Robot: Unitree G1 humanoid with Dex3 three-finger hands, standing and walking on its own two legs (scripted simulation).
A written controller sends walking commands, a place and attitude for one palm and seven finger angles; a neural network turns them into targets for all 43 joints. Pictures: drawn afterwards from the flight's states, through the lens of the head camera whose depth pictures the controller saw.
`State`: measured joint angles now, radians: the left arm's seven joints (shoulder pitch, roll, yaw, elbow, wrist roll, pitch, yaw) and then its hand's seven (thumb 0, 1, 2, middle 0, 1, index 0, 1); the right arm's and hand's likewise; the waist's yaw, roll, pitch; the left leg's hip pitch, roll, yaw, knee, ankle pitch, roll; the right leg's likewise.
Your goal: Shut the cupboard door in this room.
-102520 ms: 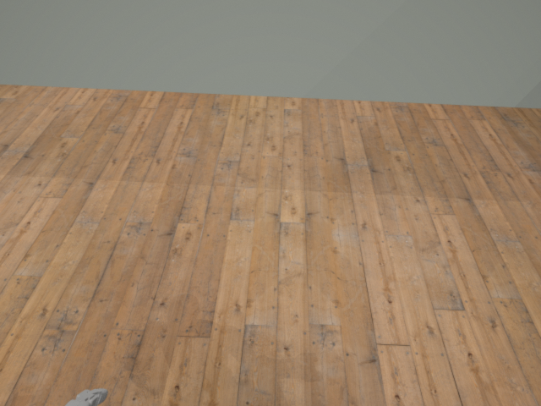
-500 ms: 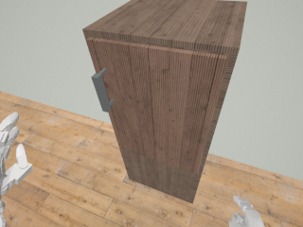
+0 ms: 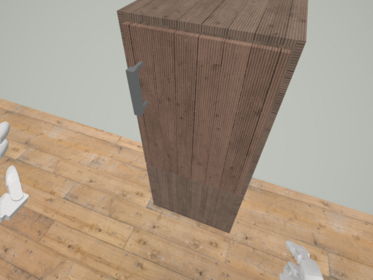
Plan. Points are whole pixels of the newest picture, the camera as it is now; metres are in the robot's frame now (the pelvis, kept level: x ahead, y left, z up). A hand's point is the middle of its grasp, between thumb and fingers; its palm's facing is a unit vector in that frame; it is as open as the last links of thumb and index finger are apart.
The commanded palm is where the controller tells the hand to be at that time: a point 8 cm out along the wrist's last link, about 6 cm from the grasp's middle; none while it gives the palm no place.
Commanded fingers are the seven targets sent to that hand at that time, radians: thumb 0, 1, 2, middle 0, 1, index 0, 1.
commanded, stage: step back with the hand held close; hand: left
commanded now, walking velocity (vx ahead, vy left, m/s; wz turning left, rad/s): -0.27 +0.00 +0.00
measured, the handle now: (139, 89) +0.60 +0.18 +0.09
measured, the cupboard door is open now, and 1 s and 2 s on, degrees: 0 0 0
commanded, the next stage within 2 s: stop stepping back and stand still in 0.68 s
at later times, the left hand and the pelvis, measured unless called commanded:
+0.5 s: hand out of the picture +0.13 +0.27 +0.18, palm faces +0.43 -0.79 -0.43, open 7.5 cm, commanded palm +0.08 +0.30 +0.19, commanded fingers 0.00 0.90 0.90 -0.20 -0.30 -0.20 -0.30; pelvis -0.07 +0.01 -0.01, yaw -1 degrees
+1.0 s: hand out of the picture +0.07 +0.30 +0.17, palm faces +0.42 -0.83 -0.38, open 7.5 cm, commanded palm +0.00 +0.33 +0.19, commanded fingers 0.00 0.90 0.90 -0.20 -0.30 -0.20 -0.30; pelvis -0.15 +0.03 +0.00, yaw -1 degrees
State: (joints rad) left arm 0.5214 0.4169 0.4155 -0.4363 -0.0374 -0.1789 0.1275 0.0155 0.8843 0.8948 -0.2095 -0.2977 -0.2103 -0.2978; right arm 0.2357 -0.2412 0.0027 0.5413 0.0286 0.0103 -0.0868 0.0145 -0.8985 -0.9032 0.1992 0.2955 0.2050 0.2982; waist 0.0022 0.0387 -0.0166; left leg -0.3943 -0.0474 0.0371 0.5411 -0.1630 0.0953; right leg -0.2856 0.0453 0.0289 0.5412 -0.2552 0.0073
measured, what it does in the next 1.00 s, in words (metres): walks backwards: right foot, then left foot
